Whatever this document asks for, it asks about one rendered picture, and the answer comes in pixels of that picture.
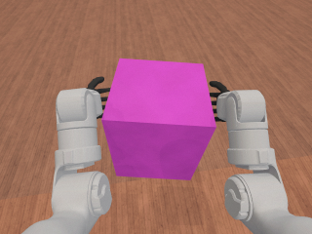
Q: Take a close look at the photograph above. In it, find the left robot forearm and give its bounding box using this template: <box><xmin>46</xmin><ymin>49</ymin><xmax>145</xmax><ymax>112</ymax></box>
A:
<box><xmin>51</xmin><ymin>88</ymin><xmax>103</xmax><ymax>211</ymax></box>

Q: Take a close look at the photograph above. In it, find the right robot upper arm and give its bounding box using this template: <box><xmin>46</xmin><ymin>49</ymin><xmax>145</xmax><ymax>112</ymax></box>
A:
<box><xmin>224</xmin><ymin>173</ymin><xmax>312</xmax><ymax>234</ymax></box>

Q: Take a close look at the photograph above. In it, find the left robot hand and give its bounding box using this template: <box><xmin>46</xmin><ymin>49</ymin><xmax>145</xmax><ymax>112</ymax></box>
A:
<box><xmin>86</xmin><ymin>76</ymin><xmax>111</xmax><ymax>119</ymax></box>

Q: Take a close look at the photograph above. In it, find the carton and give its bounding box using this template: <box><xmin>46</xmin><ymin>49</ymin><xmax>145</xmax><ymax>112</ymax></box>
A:
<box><xmin>101</xmin><ymin>58</ymin><xmax>216</xmax><ymax>180</ymax></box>

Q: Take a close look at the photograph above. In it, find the left robot upper arm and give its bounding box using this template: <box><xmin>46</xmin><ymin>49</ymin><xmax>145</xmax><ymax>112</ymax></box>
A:
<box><xmin>21</xmin><ymin>171</ymin><xmax>112</xmax><ymax>234</ymax></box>

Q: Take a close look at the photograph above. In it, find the right robot hand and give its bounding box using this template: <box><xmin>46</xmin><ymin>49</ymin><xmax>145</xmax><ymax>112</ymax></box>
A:
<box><xmin>209</xmin><ymin>81</ymin><xmax>230</xmax><ymax>122</ymax></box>

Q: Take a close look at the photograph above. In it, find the right robot forearm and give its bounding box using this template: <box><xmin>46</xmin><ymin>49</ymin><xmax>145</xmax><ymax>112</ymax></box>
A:
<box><xmin>216</xmin><ymin>90</ymin><xmax>289</xmax><ymax>206</ymax></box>

